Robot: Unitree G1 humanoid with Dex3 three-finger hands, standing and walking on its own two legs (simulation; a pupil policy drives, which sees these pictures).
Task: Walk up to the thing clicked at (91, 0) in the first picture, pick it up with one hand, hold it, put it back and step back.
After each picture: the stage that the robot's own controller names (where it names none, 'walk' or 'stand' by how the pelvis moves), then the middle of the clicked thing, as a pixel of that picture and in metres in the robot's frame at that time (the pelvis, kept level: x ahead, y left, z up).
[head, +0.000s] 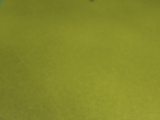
stand; out of the picture +2.34 -0.16 -0.65
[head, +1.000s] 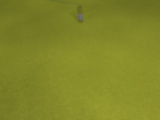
walk; (80, 14) +2.21 +0.19 -0.63
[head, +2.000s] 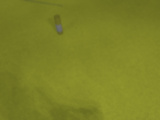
walk; (58, 25) +1.55 +0.42 -0.65
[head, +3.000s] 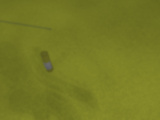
walk; (47, 62) +0.98 +0.40 -0.65
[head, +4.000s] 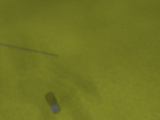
walk; (53, 103) +0.60 +0.32 -0.65
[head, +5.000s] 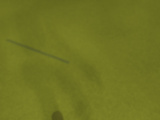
walk; out of the picture +0.41 +0.21 -0.64
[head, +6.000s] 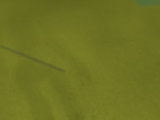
stand; out of the picture +0.35 +0.19 -0.65
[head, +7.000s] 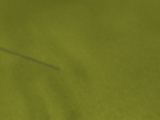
stand; out of the picture +0.34 +0.22 -0.66
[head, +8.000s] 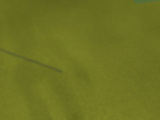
stand; out of the picture +0.34 +0.21 -0.66
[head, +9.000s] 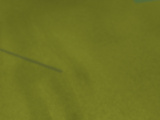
stand; out of the picture +0.33 +0.22 -0.66
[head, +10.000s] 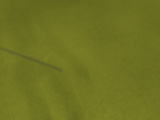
go down; out of the picture +0.33 +0.21 -0.66
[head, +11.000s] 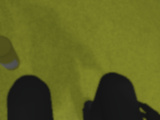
go down; (7, 56) +0.41 +0.25 -0.24
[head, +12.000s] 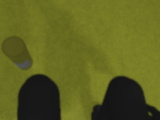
close in; (20, 56) +0.40 +0.25 -0.23
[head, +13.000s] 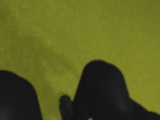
close in; out of the picture +0.39 +0.28 -0.15
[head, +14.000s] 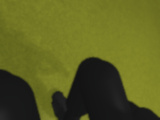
close; out of the picture +0.39 +0.29 -0.15
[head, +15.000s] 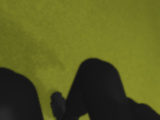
lift; out of the picture +0.37 +0.29 -0.16
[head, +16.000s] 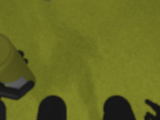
lift; (13, 71) +0.33 +0.20 +0.06
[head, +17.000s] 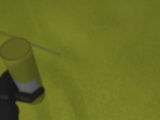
hold; (27, 77) +0.32 +0.18 +0.07
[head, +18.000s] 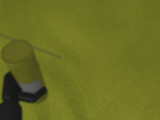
hold; (30, 77) +0.32 +0.18 +0.07
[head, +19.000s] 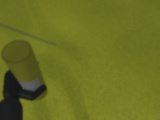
crouch; (29, 75) +0.34 +0.17 +0.03
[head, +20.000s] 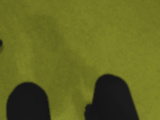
lower; out of the picture +0.46 +0.26 -0.02
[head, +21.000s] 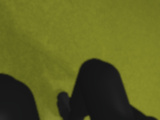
lower; out of the picture +0.42 +0.31 -0.13
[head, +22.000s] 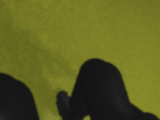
lower; out of the picture +0.41 +0.30 -0.14
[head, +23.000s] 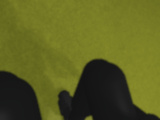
lower; out of the picture +0.39 +0.32 -0.14
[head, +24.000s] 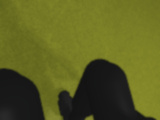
lower; out of the picture +0.39 +0.30 -0.14
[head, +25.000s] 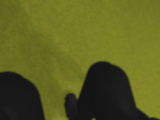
open; out of the picture +0.40 +0.28 -0.17
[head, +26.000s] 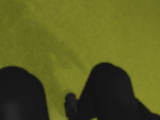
stand; out of the picture +0.41 +0.27 -0.17
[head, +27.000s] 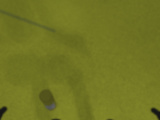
stand; (49, 101) +0.39 +0.19 -0.50
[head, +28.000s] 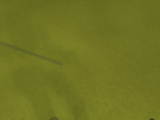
stand; out of the picture +0.37 +0.18 -0.60
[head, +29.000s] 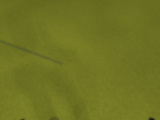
stand; out of the picture +0.37 +0.18 -0.60
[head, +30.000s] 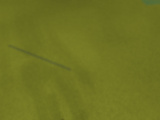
stand; out of the picture +0.39 +0.16 -0.65
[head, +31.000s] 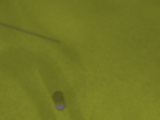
walk; (59, 101) +0.45 +0.15 -0.63
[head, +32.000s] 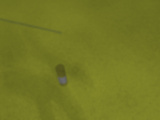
walk; (61, 75) +0.72 +0.23 -0.64
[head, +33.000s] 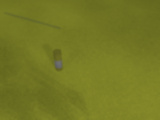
stand; (58, 60) +0.99 +0.22 -0.64
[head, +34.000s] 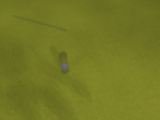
stand; (64, 63) +0.97 +0.20 -0.66
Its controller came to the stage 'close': yes
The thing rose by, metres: 0.70
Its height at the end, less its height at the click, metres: +0.00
